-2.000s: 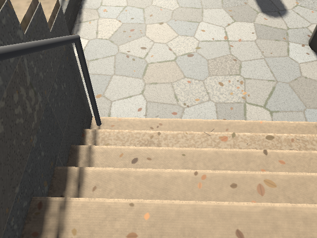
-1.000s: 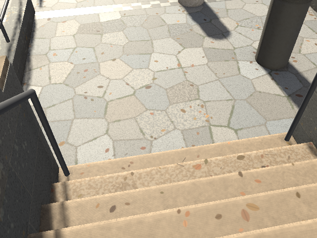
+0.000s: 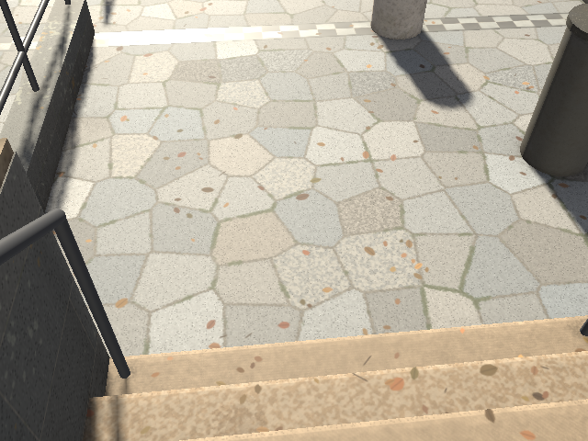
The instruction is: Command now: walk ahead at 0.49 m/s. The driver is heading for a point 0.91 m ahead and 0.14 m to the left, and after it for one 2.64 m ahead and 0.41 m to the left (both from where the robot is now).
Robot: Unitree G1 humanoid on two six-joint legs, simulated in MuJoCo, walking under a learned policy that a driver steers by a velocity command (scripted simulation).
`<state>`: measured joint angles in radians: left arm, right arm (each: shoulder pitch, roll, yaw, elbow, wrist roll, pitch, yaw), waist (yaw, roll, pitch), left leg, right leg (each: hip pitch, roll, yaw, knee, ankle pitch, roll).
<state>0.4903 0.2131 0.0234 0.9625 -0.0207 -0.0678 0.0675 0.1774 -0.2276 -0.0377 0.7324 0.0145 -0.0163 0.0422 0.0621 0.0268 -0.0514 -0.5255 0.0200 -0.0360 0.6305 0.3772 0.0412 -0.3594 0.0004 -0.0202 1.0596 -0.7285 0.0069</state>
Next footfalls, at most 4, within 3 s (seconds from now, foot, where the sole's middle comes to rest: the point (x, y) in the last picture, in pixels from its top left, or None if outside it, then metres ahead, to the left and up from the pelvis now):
0.06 left None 0.12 0.10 -0.88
0.62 right None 0.43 -0.13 -1.06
1.18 left None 0.65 0.11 -1.24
1.64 right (318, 408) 0.92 -0.01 -1.42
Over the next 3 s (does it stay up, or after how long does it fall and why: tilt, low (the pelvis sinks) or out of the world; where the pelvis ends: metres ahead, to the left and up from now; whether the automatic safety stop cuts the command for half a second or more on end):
stays up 0.90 0.08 -0.64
